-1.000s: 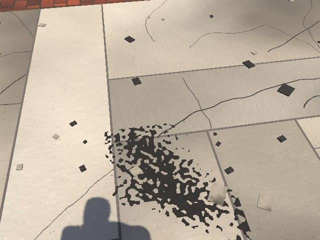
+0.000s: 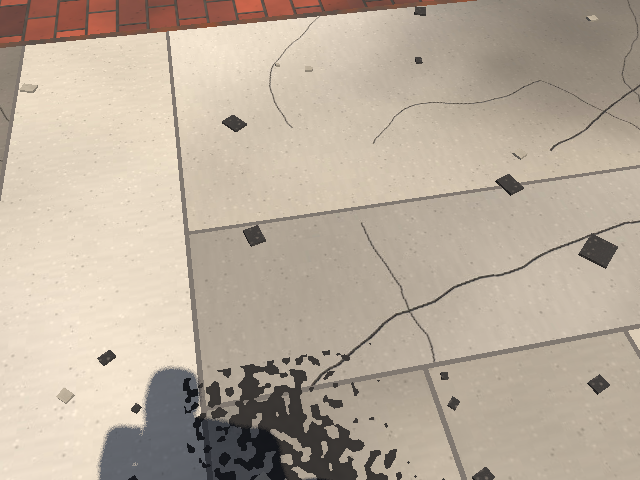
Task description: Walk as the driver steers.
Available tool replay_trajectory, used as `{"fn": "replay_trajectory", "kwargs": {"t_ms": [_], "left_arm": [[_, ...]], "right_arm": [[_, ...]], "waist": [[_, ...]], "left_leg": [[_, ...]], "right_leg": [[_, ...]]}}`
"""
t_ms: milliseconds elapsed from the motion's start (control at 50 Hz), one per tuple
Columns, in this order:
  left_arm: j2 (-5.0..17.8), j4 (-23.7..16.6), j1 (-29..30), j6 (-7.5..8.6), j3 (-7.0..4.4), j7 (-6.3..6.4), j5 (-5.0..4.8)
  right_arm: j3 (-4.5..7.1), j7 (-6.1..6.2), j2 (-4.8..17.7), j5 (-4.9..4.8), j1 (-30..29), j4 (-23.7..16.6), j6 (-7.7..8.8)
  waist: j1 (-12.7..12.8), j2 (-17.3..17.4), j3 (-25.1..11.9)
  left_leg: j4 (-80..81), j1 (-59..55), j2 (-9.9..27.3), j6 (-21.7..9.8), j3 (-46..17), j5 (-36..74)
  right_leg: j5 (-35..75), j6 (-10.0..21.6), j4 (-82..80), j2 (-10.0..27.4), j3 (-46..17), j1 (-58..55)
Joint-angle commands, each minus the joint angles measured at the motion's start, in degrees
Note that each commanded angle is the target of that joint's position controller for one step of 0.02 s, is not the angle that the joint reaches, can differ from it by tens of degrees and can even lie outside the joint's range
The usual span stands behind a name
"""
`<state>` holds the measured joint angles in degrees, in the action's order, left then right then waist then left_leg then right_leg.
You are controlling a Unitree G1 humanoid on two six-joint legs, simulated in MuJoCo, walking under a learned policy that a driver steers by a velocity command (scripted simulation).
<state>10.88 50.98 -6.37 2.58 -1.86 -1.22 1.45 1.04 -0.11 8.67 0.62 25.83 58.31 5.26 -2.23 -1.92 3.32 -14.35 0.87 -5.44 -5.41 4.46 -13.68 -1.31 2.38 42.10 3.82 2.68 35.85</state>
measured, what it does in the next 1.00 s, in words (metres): walks ahead: right foot, then left foot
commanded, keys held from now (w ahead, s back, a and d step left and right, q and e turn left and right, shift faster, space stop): no key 0.50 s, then w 0.14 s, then no key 0.36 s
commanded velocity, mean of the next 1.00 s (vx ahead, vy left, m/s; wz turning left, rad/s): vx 0.11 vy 0.00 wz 0.00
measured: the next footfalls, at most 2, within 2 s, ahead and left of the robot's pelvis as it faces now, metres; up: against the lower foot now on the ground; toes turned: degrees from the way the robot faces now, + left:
right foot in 0.12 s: +0.19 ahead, -0.10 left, +0.00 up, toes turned -2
left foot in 0.46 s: +0.14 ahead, +0.11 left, +0.00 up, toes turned +1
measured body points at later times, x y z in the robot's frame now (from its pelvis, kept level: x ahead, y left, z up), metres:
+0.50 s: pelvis +0.10 -0.02 -0.01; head +0.10 -0.01 +0.44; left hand +0.12 +0.21 -0.17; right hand +0.11 -0.23 -0.17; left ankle +0.10 +0.10 -0.74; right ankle +0.18 -0.08 -0.74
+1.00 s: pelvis +0.17 -0.03 +0.00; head +0.19 -0.04 +0.45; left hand +0.14 +0.17 -0.16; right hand +0.20 -0.24 -0.17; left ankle +0.19 +0.09 -0.73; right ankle +0.15 -0.10 -0.74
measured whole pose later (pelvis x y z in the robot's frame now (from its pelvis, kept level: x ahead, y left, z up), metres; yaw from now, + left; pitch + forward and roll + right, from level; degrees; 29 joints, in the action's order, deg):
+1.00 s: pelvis +0.17 -0.03 +0.00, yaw +1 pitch -1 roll +0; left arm 5.6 63.2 -20.8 3.1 1.2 2.7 1.0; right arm 0.7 2.2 7.8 0.1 13.9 62.3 0.5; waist 0.3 1.2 2.7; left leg -33.4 15.7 0.8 -0.9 1.9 -16.9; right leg -14.9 4.5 23.2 -3.4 3.8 7.0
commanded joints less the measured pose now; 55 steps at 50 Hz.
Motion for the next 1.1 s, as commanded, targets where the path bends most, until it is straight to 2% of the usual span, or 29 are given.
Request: {"fn": "replay_trajectory", "kwargs": {"t_ms": [20, 100, 120, 140, 160, 180, 200, 240, 320, 400, 460, 500, 520, 560, 600, 640, 720, 740, 760, 780, 800, 820, 860, 940, 1000, 1040, 1060, 1080, 1100], "left_arm": [[1.49, -1.38, 0.05, 0.39, 0.26, 0.67, -0.29], [3.76, 3.22, -10.54, 2.06, -0.73, 2.03, 0.28], [6.82, 4.81, -15.77, 3.02, -1.44, 2.37, 0.92], [10.15, 5.65, -20.82, 2.98, -2.17, 2.47, 1.48], [7.32, 5.66, -20.22, 2.08, -1.53, 2.09, -1.10], [5.98, 4.71, -15.62, 1.52, -1.10, 1.90, -1.96], [4.44, 4.11, -10.95, 1.06, -0.61, 2.11, -1.70], [2.44, 4.13, -6.79, 0.46, 0.21, 2.95, -1.10], [3.52, 5.87, -8.06, 0.43, 0.26, 2.88, -0.05], [5.16, 6.85, -8.16, -0.93, -0.20, 2.75, -0.59], [4.41, 7.72, -9.00, -2.10, -0.18, 2.92, -1.25], [2.46, 7.90, -10.73, -2.62, -0.07, 2.74, -1.87], [1.51, 8.56, -11.30, -2.57, 0.23, 2.48, -1.49], [1.48, 8.91, -12.53, -2.41, 0.07, 1.96, -0.60], [1.24, 8.18, -11.50, -2.00, -0.06, 1.14, 0.64], [1.26, 7.24, -10.29, -1.02, -0.25, 0.73, 0.66], [-1.90, 8.50, -13.26, 0.87, 0.31, 1.93, -0.49], [-1.13, 9.60, -16.02, 1.11, 0.05, 2.36, -0.56], [1.19, 10.25, -19.39, 1.54, -0.38, 2.80, -0.10], [6.72, 10.52, -21.28, 1.30, -1.49, 3.09, -0.70], [4.85, 11.31, -23.81, 0.89, -0.84, 3.04, -0.49], [2.28, 11.32, -23.08, 0.92, 0.09, 3.03, 0.08], [1.97, 10.32, -19.21, 1.03, 0.78, 3.58, 0.32], [1.01, 10.42, -15.94, 1.22, 2.13, 4.16, -0.19], [1.17, 11.38, -15.91, 0.46, 2.41, 4.18, -1.08], [1.27, 11.44, -17.00, 0.15, 2.07, 3.95, -1.17], [0.02, 11.91, -19.37, -0.04, 1.89, 3.74, -1.13], [-1.98, 13.11, -21.15, -0.54, 2.24, 3.83, -0.99], [-1.04, 13.38, -20.20, -0.82, 2.03, 4.04, -0.70]], "right_arm": [[0.70, 0.84, 6.72, 0.21, 2.78, -0.61, 0.14], [0.84, 1.63, 7.53, 0.08, 0.80, 0.63, -0.29], [0.69, 1.77, 7.10, -0.38, 2.19, 0.23, -0.02], [-0.39, 2.02, 2.21, -2.30, 10.15, 0.73, -0.42], [0.46, 2.04, 4.31, -2.47, 11.42, 2.71, -1.77], [1.09, 1.89, 5.82, -0.39, 7.46, 2.23, -2.77], [1.11, 1.54, 4.87, 1.12, 2.82, 1.47, -3.24], [0.91, 1.12, 2.94, 1.68, 0.03, 1.25, -4.57], [0.25, 2.04, 1.10, 0.89, 1.15, 3.58, -6.49], [0.01, 2.31, 1.91, 0.67, -1.54, 3.99, -7.10], [-0.47, 2.28, 1.91, 1.29, -0.60, 4.71, -6.34], [-0.45, 2.46, 4.15, 0.60, -2.73, 4.36, -5.29], [-0.66, 2.35, 3.28, 0.30, -2.98, 4.52, -4.65], [0.80, 2.29, 7.00, 0.00, -3.00, 4.04, -4.35], [1.86, 2.46, 8.46, 0.11, -2.87, 3.69, -4.41], [2.27, 2.27, 7.96, 0.46, -2.34, 3.65, -4.07], [2.01, 2.33, 5.93, 0.55, -2.82, 4.50, -3.41], [1.88, 2.35, 5.25, 0.55, -2.18, 4.76, -3.28], [1.40, 2.26, 3.37, 0.49, -2.04, 4.43, -2.93], [0.41, 1.99, -0.48, -0.42, -1.31, 3.19, -2.73], [0.91, 2.13, 2.70, 0.13, -2.81, 2.94, -3.18], [1.21, 2.13, 3.42, 0.30, -5.02, 2.61, -3.59], [0.69, 1.87, 1.27, 0.25, -5.45, 3.16, -4.05], [0.07, 2.05, 0.51, -0.53, -4.50, 4.45, -4.66], [-0.63, 2.62, 0.10, -0.72, -4.62, 5.15, -5.19], [-0.56, 2.66, 2.40, 0.33, -5.64, 4.68, -4.92], [-0.33, 2.58, 4.03, 0.42, -6.00, 4.95, -4.78], [-0.35, 2.46, 3.44, -0.18, -7.36, 5.45, -4.99], [-0.64, 2.36, 1.93, -0.30, -7.67, 5.41, -4.97]], "waist": [[0.78, 7.09, -0.56], [5.82, 4.80, -3.01], [6.55, 1.81, -7.44], [4.71, -7.35, -16.82], [5.36, -7.39, -22.14], [3.87, -2.81, -16.07], [3.03, -1.33, -9.55], [0.22, -1.35, -3.68], [-0.18, -2.40, -5.04], [0.55, -3.79, -3.50], [0.11, -0.70, 0.18], [2.91, 7.01, 4.26], [3.21, 8.81, 2.81], [3.21, 12.16, 2.70], [2.46, 13.02, 5.28], [2.25, 10.01, 5.53], [3.70, 6.77, 3.76], [4.13, 5.84, 2.26], [4.58, 1.57, 0.40], [3.82, -9.03, 0.00], [5.74, -9.72, 0.19], [5.10, -5.99, 1.32], [2.83, -2.39, 0.77], [0.67, -3.55, -2.38], [0.03, -3.05, -2.30], [1.28, -0.79, -1.43], [3.19, 3.29, 1.10], [3.41, 7.15, 2.81], [2.50, 6.74, 3.91]], "left_leg": [[-2.25, 2.96, 14.07, -3.37, -4.19, 46.17], [-16.77, 0.10, 13.53, -1.92, -5.32, 45.75], [-24.94, 5.42, 11.20, -0.28, -4.38, 33.20], [-41.29, 16.07, 5.59, 1.65, -1.47, -1.08], [-49.45, 19.00, 1.33, 2.55, -3.86, -23.26], [-51.33, 20.64, 3.41, 3.00, -6.44, -22.33], [-50.34, 22.00, 4.41, 3.33, -6.44, -19.70], [-42.73, 17.33, 6.82, 4.31, -6.57, -13.94], [-31.56, 12.04, 5.54, 4.90, -4.24, -12.05], [-22.84, 9.12, 5.36, 4.11, -2.99, -6.53], [-11.04, 4.63, 7.24, 2.50, -5.14, -1.61], [-3.56, 15.85, 11.77, 1.07, -12.55, -10.76], [0.02, 19.71, 12.25, 1.03, -14.00, -18.19], [5.10, 20.52, 14.21, -0.69, -18.41, -30.18], [8.39, 18.23, 19.70, -4.33, -23.81, -31.96], [8.14, 13.82, 21.23, -5.99, -24.06, -26.38], [-2.77, 12.26, 15.83, -3.90, -14.40, -2.67], [-6.68, 14.44, 14.43, -2.46, -12.69, 1.10], [-13.20, 18.04, 11.59, -0.19, -9.09, 0.80], [-21.51, 26.02, 4.24, 2.48, -2.02, -7.96], [-26.27, 26.77, 4.91, 3.20, -0.78, -15.29], [-30.44, 27.08, 5.76, 3.25, -2.64, -17.54], [-31.52, 24.47, 7.34, 3.72, -4.29, -14.35], [-23.20, 15.18, 6.03, 4.58, -2.58, -6.87], [-12.17, 7.55, 6.35, 4.52, -2.19, 5.62], [-9.41, 1.76, 11.12, 4.03, -7.27, 14.97], [-11.05, 2.47, 12.85, 2.93, -8.76, 19.38], [-11.12, 6.16, 12.36, 2.04, -8.55, 16.43], [-9.91, 8.44, 11.73, 2.36, -8.57, 14.68]], "right_leg": [[2.14, 0.65, -4.88, -3.49, 2.32, -8.95], [4.16, 3.71, -18.33, -5.45, 1.04, -21.81], [24.47, 4.84, -17.03, 0.94, -4.12, -32.47], [52.16, 13.66, -11.60, 16.56, -17.65, -47.71], [51.89, 19.91, -14.75, 20.53, -25.64, -46.72], [37.51, 18.96, -19.06, 18.11, -22.62, -38.87], [24.69, 16.76, -22.87, 15.67, -20.38, -31.90], [12.63, 12.00, -28.00, 10.58, -13.79, -20.30], [3.03, 9.69, -28.60, 7.18, -9.94, -17.78], [-20.02, 8.18, -31.15, 6.80, -12.09, -14.44], [-29.99, 3.56, -31.42, 5.49, -12.40, -9.39], [-21.93, 0.58, -27.44, -0.05, -7.10, -14.80], [-18.73, 0.74, -22.83, -1.71, -5.20, -21.18], [-22.09, 1.10, -12.75, -6.00, -0.11, -20.97], [-20.22, 1.48, -2.92, -6.16, 1.24, -14.72], [-21.08, 2.01, 0.43, -4.28, 0.29, -9.79], [-16.72, 2.08, -16.07, -6.14, 2.61, -20.56], [-13.56, 1.85, -19.20, -5.53, 0.82, -26.77], [-9.63, 2.04, -22.51, 0.35, -6.51, -32.91], [-6.04, 5.90, -25.82, 8.15, -18.00, -36.53], [2.43, 10.02, -26.84, 14.62, -23.58, -35.39], [9.18, 11.24, -26.65, 14.81, -22.96, -34.23], [16.80, 10.03, -26.38, 12.34, -17.16, -32.01], [30.29, 6.84, -22.73, 6.76, -7.49, -30.20], [21.80, 4.95, -20.95, 5.38, -6.22, -26.52], [0.39, 2.51, -22.60, 2.95, -6.99, -20.69], [-5.25, 2.17, -23.90, 0.64, -6.32, -19.29], [-6.79, 1.94, -24.73, -0.31, -5.52, -21.61], [-5.36, 1.83, -23.82, -0.16, -5.55, -23.66]]}}
Velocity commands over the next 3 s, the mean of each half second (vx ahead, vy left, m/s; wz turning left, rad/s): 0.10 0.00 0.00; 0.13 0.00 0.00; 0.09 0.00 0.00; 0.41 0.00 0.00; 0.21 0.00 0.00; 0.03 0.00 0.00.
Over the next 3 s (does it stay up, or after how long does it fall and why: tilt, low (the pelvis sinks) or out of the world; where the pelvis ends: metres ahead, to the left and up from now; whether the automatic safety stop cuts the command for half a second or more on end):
stays up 0.66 0.06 0.00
